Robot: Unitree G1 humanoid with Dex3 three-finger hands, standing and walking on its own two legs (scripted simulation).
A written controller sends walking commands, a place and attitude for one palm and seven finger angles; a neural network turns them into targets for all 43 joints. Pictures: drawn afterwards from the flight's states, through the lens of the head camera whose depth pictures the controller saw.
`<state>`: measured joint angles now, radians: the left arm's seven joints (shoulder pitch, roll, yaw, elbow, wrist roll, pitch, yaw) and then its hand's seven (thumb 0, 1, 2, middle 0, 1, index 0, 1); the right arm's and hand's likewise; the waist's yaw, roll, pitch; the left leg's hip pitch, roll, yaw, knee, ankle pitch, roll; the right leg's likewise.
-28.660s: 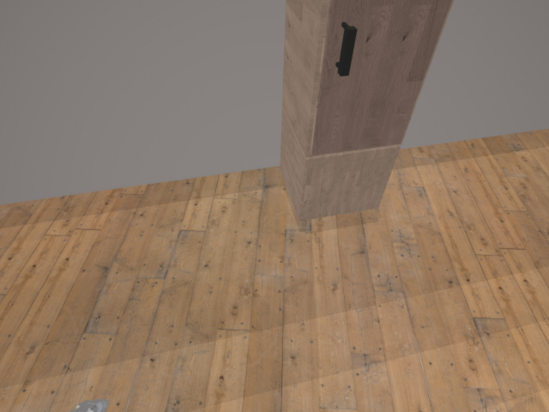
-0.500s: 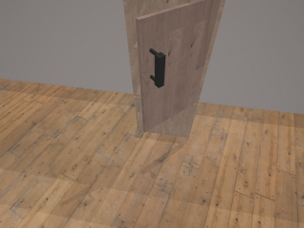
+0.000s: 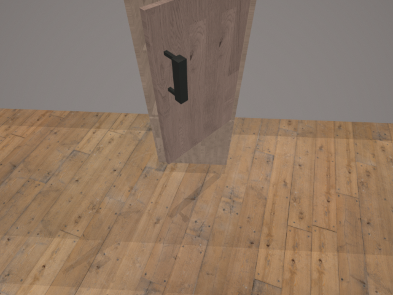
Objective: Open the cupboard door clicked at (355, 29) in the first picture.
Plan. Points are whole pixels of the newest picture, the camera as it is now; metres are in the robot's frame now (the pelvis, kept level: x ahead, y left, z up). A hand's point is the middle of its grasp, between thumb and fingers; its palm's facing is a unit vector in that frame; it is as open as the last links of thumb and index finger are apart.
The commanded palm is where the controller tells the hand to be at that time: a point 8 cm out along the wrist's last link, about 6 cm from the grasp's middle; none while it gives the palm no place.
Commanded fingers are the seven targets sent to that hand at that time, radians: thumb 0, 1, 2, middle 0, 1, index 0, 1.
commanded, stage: walk to a spot facing it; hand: left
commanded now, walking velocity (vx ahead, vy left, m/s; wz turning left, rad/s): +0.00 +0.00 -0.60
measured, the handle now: (174, 77) +0.63 +0.10 +0.08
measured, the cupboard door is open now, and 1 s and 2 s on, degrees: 46 46 46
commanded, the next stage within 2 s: none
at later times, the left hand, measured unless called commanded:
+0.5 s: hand out of the picture +0.09 +0.19 -0.17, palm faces -0.19 -0.95 -0.24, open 7.4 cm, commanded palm none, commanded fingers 0.00 0.90 0.90 -0.20 -0.30 -0.20 -0.30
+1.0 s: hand (156, 277) +0.18 +0.11 -0.17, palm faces -0.52 -0.82 -0.22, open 7.4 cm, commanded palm none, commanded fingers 0.00 0.90 0.90 -0.20 -0.30 -0.20 -0.30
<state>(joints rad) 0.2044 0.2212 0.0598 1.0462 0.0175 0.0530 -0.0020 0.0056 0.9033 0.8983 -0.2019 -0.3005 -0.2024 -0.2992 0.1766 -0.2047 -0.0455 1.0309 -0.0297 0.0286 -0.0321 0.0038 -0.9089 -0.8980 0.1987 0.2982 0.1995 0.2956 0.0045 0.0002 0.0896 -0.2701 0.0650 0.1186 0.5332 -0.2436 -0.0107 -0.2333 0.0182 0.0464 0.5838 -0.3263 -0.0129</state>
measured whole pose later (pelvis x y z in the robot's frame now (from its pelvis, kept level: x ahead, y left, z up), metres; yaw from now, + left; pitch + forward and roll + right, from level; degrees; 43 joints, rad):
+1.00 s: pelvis +0.00 -0.01 -0.01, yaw -33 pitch +1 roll +0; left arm 0.16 0.24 0.07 0.91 0.02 0.07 -0.02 0.01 0.90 0.90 -0.20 -0.30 -0.20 -0.30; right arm 0.21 -0.24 -0.04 0.88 -0.03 0.01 -0.03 0.01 -0.91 -0.90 0.20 0.30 0.20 0.30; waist -0.01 -0.02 0.09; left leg -0.32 0.06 0.05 0.60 -0.31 -0.01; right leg -0.44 0.06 0.08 0.80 -0.43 0.01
